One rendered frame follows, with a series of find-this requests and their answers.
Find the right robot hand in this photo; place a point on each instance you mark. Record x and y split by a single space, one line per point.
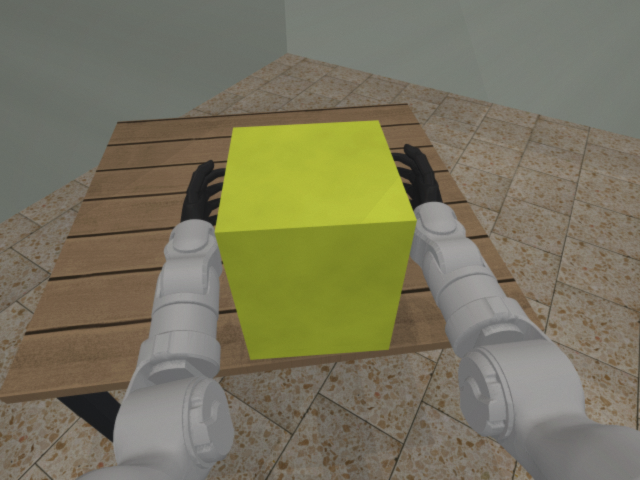
424 187

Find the left robot upper arm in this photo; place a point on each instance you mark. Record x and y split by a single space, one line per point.
172 431

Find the left robot hand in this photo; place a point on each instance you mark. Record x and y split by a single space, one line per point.
195 205

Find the left robot forearm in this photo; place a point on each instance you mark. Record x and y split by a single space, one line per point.
182 339

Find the right robot upper arm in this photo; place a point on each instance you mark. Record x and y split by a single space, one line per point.
527 396

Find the right robot forearm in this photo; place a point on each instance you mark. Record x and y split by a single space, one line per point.
476 310

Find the table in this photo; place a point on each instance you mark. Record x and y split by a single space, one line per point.
95 312

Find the carton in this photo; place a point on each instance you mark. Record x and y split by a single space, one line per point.
315 229

